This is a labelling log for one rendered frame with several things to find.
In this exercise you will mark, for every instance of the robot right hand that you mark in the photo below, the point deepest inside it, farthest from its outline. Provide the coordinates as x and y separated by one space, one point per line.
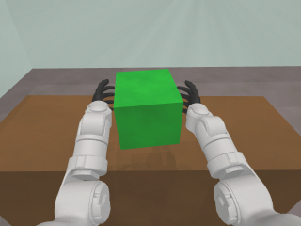
192 98

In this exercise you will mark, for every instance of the robot left forearm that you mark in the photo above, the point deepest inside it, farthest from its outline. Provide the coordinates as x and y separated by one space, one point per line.
89 156

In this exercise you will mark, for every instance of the robot right upper arm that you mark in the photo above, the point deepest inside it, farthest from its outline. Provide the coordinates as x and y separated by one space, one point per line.
244 201

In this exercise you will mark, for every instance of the carton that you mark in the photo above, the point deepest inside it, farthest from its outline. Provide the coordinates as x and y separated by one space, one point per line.
148 109

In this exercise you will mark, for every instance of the robot left hand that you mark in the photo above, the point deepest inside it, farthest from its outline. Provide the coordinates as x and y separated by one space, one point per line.
99 93

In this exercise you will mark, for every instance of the robot left upper arm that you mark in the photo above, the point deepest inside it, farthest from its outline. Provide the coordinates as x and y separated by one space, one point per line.
81 203

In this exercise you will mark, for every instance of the robot right forearm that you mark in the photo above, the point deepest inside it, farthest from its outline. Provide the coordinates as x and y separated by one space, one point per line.
224 161

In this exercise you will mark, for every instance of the pedestal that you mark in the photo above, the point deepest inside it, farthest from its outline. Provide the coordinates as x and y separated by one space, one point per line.
166 185

